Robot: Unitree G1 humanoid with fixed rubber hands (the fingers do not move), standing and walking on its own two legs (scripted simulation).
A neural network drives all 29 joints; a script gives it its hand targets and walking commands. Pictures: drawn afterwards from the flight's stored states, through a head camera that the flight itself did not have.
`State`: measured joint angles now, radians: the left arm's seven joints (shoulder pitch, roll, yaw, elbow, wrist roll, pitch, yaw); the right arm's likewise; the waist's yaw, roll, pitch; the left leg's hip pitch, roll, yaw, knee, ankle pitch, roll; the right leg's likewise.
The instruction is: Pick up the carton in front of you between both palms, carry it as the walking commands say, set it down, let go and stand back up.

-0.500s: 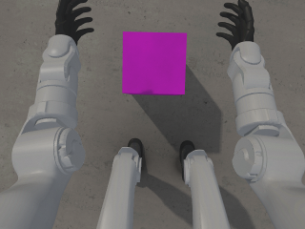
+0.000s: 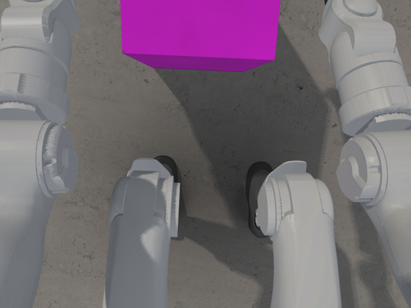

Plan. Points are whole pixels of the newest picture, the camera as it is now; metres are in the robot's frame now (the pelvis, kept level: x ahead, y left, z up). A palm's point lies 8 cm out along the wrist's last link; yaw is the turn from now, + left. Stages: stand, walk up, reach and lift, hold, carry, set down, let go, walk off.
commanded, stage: reach and lift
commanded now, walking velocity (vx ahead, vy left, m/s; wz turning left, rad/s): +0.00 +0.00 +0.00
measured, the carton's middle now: (200, 5) +0.56 +0.05 -0.28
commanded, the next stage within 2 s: none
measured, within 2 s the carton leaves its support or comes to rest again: leaves its support in 1.02 s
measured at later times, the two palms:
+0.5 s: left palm out of the picture +0.56 +0.21 -0.21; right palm out of the picture +0.57 -0.13 -0.21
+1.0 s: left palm out of the picture +0.56 +0.19 -0.20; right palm out of the picture +0.57 -0.11 -0.21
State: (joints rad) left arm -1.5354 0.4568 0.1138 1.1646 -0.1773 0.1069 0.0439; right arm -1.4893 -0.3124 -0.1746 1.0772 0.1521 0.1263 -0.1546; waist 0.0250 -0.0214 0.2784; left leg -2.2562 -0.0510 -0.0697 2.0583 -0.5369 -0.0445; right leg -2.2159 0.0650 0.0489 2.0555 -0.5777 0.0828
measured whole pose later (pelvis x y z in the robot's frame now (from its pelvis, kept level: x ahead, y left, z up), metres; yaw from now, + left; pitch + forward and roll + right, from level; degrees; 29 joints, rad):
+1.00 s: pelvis +0.01 +0.00 -0.04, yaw +0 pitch +37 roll -1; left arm -1.48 0.30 0.21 0.96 -0.07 0.24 0.05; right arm -1.47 -0.23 -0.25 0.93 0.07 0.22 -0.17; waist 0.05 -0.01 0.39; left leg -2.26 -0.03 -0.04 2.23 -0.61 -0.03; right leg -2.23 0.09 0.07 2.23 -0.64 0.09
